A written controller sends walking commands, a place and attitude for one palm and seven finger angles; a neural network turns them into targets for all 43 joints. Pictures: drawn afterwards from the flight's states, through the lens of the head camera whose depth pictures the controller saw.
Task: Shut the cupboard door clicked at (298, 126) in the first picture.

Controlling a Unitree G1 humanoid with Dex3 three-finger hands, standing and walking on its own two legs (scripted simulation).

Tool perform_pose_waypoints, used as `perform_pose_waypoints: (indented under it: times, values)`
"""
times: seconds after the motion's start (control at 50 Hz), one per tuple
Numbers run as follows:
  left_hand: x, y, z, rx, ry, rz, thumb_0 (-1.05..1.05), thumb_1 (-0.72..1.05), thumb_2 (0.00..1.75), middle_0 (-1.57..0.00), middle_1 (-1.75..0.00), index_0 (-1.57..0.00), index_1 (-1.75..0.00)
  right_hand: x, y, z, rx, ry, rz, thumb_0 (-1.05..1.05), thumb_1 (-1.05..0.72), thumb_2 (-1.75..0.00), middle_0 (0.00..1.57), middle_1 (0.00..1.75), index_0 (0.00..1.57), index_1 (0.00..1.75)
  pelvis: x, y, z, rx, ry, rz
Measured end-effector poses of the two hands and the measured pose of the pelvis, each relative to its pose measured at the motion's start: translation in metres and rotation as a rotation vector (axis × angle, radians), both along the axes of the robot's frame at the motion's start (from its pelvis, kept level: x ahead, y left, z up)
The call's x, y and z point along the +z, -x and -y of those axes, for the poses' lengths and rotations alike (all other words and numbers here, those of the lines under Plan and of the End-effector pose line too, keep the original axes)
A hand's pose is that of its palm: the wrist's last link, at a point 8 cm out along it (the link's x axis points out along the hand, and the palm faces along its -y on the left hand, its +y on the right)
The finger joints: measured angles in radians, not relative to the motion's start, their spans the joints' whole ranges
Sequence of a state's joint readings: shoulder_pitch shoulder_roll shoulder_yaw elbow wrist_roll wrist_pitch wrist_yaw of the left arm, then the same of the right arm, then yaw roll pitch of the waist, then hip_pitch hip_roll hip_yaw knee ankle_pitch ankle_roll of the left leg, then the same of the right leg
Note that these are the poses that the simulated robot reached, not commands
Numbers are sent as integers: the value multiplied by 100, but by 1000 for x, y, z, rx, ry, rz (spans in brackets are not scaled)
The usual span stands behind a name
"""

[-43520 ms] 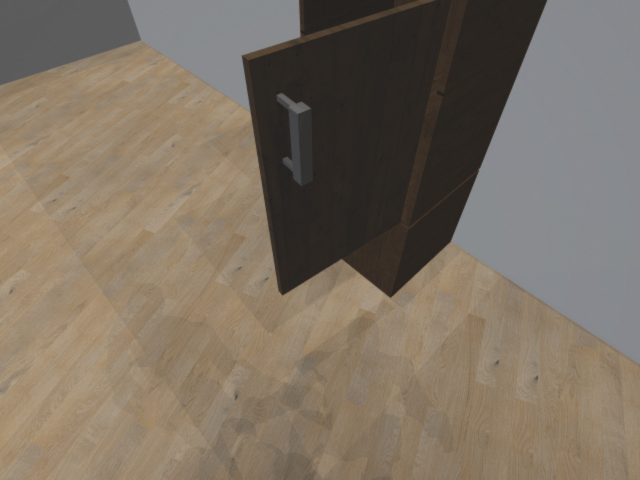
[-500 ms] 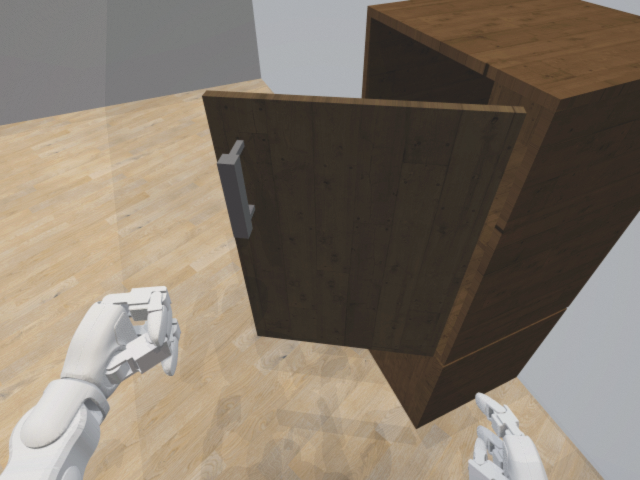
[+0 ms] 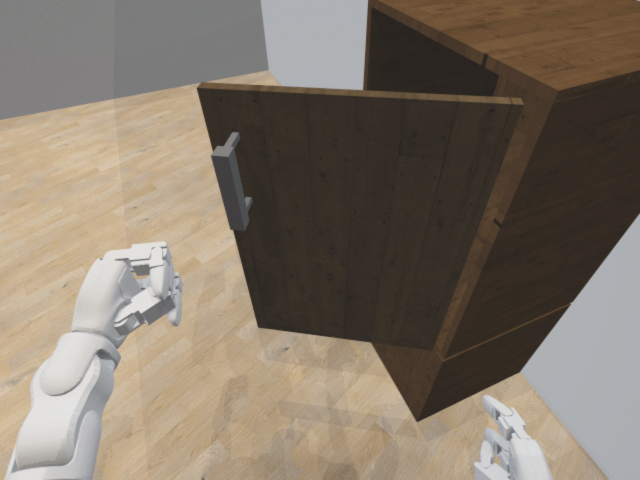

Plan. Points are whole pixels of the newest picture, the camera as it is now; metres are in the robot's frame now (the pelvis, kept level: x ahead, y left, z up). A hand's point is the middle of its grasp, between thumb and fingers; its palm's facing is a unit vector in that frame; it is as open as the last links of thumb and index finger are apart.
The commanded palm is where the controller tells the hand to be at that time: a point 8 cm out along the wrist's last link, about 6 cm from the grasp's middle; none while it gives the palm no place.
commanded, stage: bring the fist close to the handle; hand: left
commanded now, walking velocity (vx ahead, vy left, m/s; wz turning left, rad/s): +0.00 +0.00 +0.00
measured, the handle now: (236, 182) +0.49 +0.18 +0.13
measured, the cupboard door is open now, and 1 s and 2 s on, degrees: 58 58 48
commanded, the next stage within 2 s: push the door shut along its arc in 1.14 s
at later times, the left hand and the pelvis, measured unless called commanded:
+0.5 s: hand (215, 262) +0.33 +0.16 +0.13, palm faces -0.09 -1.00 -0.03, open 3.1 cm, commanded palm +0.31 +0.21 +0.13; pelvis +0.02 +0.02 +0.00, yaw -1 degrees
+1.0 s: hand (241, 229) +0.38 +0.14 +0.14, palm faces -0.04 -1.00 -0.03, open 3.1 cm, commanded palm +0.35 +0.19 +0.13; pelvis +0.02 +0.01 +0.00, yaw -2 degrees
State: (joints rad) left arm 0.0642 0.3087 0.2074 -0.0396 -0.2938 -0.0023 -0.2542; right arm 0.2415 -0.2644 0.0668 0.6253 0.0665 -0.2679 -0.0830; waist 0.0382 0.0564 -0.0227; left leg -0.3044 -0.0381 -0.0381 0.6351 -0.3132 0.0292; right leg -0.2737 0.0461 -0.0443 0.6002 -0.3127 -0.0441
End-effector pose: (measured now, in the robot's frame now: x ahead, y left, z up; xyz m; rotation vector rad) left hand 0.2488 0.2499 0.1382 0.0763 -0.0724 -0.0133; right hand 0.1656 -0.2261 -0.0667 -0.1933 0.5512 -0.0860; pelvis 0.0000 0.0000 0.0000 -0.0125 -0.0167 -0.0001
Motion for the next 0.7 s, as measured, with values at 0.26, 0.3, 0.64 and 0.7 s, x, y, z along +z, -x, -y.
perform_pose_waypoints:
  times: [0.26, 0.3, 0.64, 0.7]
  values:
    - [-9, -40, 10, -31, 37, -30, 2, 90, 90, -130, -150, -130, -150, -1, -3, 1, -39, 3, -31, 1, -90, -89, 20, 30, 20, 30, 0, -16, -8, -24, -7, -31]
    - [-5, -42, 11, -30, 35, -12, 2, 90, 90, -130, -150, -130, -150, -1, -5, -2, -34, 1, -35, 1, -90, -89, 20, 30, 20, 30, 0, -17, -10, -22, -6, -33]
    - [0, -85, 41, -59, 47, -26, 2, 90, 90, -130, -150, -130, -150, -9, -4, -22, -28, -32, -105, 1, -90, -89, 20, 30, 20, 30, 0, -15, -19, -20, -5, -35]
    - [1, -95, 45, -55, 48, -38, 1, 90, 90, -130, -150, -130, -150, -12, 1, -20, -38, -34, -129, 1, -90, -89, 20, 30, 20, 30, 0, -15, -19, -20, -4, -36]
